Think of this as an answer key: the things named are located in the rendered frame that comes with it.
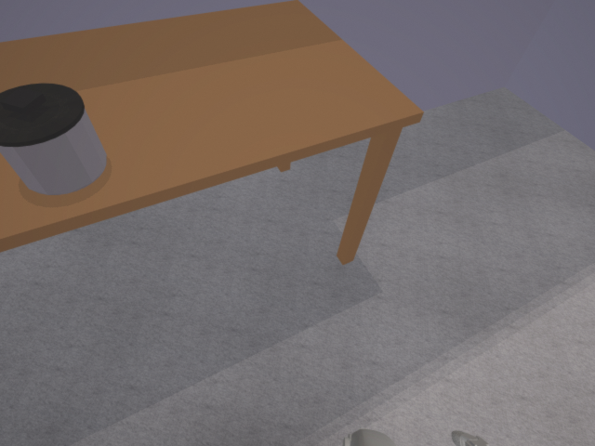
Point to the pot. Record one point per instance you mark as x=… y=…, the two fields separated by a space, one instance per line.
x=61 y=165

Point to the lid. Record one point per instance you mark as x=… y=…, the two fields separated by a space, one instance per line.
x=62 y=110

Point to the table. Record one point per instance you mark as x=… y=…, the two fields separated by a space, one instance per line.
x=187 y=103

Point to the knob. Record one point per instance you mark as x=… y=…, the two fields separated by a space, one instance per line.
x=23 y=101

